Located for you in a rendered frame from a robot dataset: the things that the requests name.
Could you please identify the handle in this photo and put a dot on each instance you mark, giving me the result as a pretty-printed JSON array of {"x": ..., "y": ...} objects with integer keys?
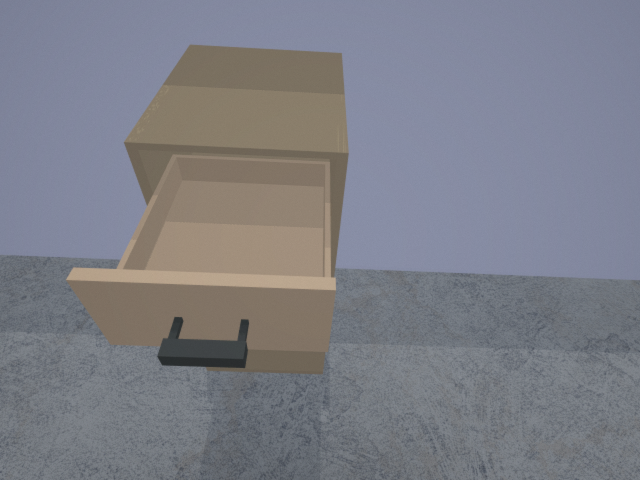
[{"x": 203, "y": 353}]

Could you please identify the drawer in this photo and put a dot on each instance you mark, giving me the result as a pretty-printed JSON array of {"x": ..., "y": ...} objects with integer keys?
[{"x": 223, "y": 239}]

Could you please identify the cabinet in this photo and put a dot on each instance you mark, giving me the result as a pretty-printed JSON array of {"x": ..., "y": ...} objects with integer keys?
[{"x": 250, "y": 103}]

